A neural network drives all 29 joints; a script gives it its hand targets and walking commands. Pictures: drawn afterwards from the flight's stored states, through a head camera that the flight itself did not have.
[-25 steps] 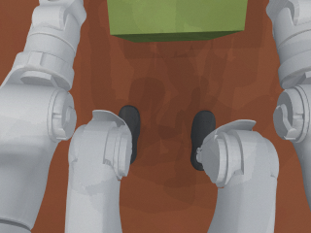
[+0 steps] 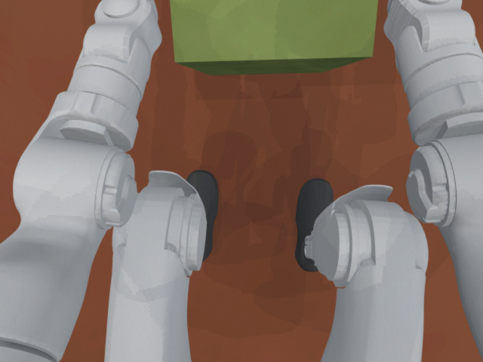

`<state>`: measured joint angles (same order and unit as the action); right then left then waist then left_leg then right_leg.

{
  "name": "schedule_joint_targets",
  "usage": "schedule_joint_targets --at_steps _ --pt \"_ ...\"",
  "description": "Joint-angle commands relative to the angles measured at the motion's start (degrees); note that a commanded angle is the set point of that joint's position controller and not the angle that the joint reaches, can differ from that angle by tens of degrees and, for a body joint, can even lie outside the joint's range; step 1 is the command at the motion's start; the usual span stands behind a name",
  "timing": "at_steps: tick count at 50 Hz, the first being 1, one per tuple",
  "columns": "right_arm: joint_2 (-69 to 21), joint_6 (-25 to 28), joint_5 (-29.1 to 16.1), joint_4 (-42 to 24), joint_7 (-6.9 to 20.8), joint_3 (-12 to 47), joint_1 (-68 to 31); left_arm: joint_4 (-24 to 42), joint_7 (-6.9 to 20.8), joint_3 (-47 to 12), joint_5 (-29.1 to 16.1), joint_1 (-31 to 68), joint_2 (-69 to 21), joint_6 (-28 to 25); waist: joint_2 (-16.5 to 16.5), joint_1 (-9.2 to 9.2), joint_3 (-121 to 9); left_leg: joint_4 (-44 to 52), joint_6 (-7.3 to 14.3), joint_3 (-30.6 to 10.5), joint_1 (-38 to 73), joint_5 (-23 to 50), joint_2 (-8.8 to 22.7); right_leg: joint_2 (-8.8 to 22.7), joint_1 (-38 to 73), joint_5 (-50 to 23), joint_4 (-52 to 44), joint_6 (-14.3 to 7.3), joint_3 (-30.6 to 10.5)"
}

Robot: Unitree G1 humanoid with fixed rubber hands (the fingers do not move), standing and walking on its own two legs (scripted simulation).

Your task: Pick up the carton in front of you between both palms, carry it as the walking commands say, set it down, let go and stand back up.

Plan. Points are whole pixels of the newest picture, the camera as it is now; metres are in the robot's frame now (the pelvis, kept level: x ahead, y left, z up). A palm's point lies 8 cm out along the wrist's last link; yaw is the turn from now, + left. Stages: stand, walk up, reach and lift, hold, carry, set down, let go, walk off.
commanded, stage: reach and lift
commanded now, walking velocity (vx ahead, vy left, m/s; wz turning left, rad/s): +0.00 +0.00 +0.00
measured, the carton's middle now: out of the picture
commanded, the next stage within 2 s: none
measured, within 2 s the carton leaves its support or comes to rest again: leaves its support in 0.34 s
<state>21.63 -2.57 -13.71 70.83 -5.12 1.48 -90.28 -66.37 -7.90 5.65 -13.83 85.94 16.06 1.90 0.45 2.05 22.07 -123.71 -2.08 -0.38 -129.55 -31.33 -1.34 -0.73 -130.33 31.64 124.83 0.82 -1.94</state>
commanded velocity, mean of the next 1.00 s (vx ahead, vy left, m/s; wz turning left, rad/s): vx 0.00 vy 0.00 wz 0.00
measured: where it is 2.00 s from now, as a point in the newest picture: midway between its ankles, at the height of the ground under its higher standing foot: (253, 235)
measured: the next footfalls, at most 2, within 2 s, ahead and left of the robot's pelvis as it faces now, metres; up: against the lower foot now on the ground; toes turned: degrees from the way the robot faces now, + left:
none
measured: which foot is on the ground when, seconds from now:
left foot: down 0.00-1.00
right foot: down 0.00-1.00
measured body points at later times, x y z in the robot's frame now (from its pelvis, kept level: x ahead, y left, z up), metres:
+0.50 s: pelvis +0.01 +0.00 +0.00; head +0.34 -0.02 +0.30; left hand +0.55 +0.15 -0.12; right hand +0.56 -0.15 -0.13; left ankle +0.12 +0.13 -0.34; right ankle +0.11 -0.12 -0.34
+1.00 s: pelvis +0.00 +0.01 +0.12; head +0.26 -0.01 +0.49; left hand +0.51 +0.15 +0.06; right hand +0.51 -0.16 +0.06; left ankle +0.12 +0.13 -0.34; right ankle +0.11 -0.12 -0.34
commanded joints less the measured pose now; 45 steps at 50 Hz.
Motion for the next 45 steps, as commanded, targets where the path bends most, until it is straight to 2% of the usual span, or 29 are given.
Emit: schedule_joint_targets --at_steps 1,2,6,9,11,14,19,22,23,24,25,26,29,32,34,38,45 --pt "0.33 0.96 1.80 -5.60 -0.26 -0.55 -18.05 5.12 -0.25 1.80 2.27 15.96 1.31 -0.97 -3.26 1.07 -67.56 8.48 -0.66 3.28 33.84 15.47 -2.18 -2.01 35.00 -13.08 -9.18 0.94 2.22" --pt "-9.05 0.66 1.20 -7.13 1.18 2.15 -21.24 7.58 1.23 -1.68 1.71 19.83 -7.83 -0.71 -3.13 1.28 -67.69 8.46 -0.18 3.34 34.27 15.71 -2.79 -2.69 35.21 -13.37 -9.22 0.65 2.32" --pt "-40.51 -1.92 4.45 -7.53 9.69 4.99 -28.96 8.58 9.83 -5.02 4.76 30.44 -38.52 2.25 -3.73 0.82 -62.03 7.30 0.28 4.10 31.34 13.04 -4.45 -4.82 32.30 -11.65 -8.17 -0.32 3.22" --pt "-51.50 -4.48 6.78 -9.37 14.18 2.05 -25.95 11.96 14.70 -4.17 7.29 31.23 -47.60 5.06 -3.63 0.78 -59.99 6.48 0.61 4.98 29.03 11.93 -5.04 -5.45 29.58 -10.98 -7.44 -0.57 4.24" --pt "-54.75 -5.49 6.71 -11.62 15.49 1.91 -25.35 14.52 16.25 -4.60 7.07 31.21 -50.91 6.37 -3.54 0.66 -61.98 5.93 0.96 5.37 29.50 13.14 -5.16 -5.55 29.60 -12.30 -7.07 -0.75 4.68" --pt "-58.55 -6.47 4.69 -17.27 16.21 4.09 -27.21 18.28 17.19 -7.00 4.29 31.57 -56.38 7.43 -2.73 0.21 -70.67 5.05 1.27 5.87 33.74 16.68 -5.48 -5.79 32.09 -14.92 -6.80 -0.87 5.36" --pt "-66.27 -7.78 0.44 -33.62 15.04 11.37 -32.26 27.98 17.13 -12.72 -0.64 31.74 -65.40 9.63 -4.33 0.59 -100.23 5.03 0.85 6.42 42.35 29.25 -6.29 -6.41 48.55 -29.12 -6.24 -0.59 5.64" --pt "-71.27 -10.21 1.74 -38.96 14.35 12.54 -29.83 34.61 16.88 -15.02 0.01 31.70 -69.02 12.04 -5.55 0.11 -112.17 7.27 0.10 6.94 41.35 31.65 -7.17 -7.19 55.61 -34.58 -7.55 -0.17 6.21" --pt "-72.46 -11.15 2.78 -39.45 13.98 12.21 -27.81 36.46 16.78 -15.54 0.65 31.46 -69.40 12.62 -5.67 -0.71 -112.85 8.06 0.03 6.89 40.63 31.28 -7.36 -7.53 55.81 -34.71 -8.46 -0.02 6.43" --pt "-73.58 -12.10 4.01 -38.82 13.78 11.56 -25.13 37.32 16.82 -15.71 1.59 30.79 -69.57 13.26 -5.17 -1.04 -111.69 9.19 0.03 6.95 40.19 30.04 -7.58 -7.88 54.71 -33.43 -9.66 0.03 6.63" --pt "-75.29 -12.87 5.23 -37.28 13.81 10.36 -22.54 36.86 16.99 -15.24 2.96 29.91 -69.16 13.72 -4.98 -1.41 -107.96 10.49 0.22 6.83 40.41 26.18 -7.46 -8.16 49.41 -26.98 -11.92 -0.03 6.85" --pt "-75.35 -13.69 7.20 -34.78 14.09 9.25 -19.68 35.80 17.21 -14.69 4.29 27.14 -70.41 14.60 -3.45 -0.89 -102.73 12.31 -0.02 6.77 38.00 24.30 -7.54 -8.05 47.47 -25.94 -13.33 -0.10 6.56" --pt "-78.12 -15.74 11.53 -27.64 15.15 3.77 -12.51 30.42 17.82 -10.59 9.36 21.62 -70.79 16.18 -3.22 -0.43 -90.55 17.08 0.30 6.53 33.26 16.86 -7.89 -8.49 41.02 -19.25 -17.30 -0.03 6.66" --pt "-77.60 -16.72 15.78 -21.15 16.07 -1.88 -11.40 23.96 18.13 -3.41 16.00 18.50 -69.10 17.23 -3.69 1.72 -78.81 21.65 1.11 6.42 30.45 8.18 -7.79 -8.53 34.28 -9.06 -22.42 -0.22 6.34" --pt "-76.87 -16.82 17.67 -19.83 16.50 -4.65 -12.11 22.28 18.17 0.01 19.01 17.57 -68.04 17.38 -4.22 2.53 -76.43 24.11 1.60 5.94 30.71 5.95 -7.66 -8.61 33.24 -5.93 -24.66 -0.29 6.10" --pt "-76.84 -16.90 19.51 -20.32 16.65 -6.82 -13.03 22.97 18.62 1.12 20.55 18.45 -69.28 17.50 -4.49 1.82 -79.72 27.42 1.74 5.66 33.12 5.26 -7.74 -8.92 37.07 -5.37 -28.26 -0.30 5.88" --pt "-79.82 -18.79 19.56 -24.94 16.90 -3.97 -10.94 27.15 20.33 -4.97 17.53 18.10 -75.36 20.02 -1.61 -1.08 -90.96 32.52 0.81 5.68 42.62 7.88 -8.21 -9.07 47.09 -8.33 -33.62 -0.44 6.36"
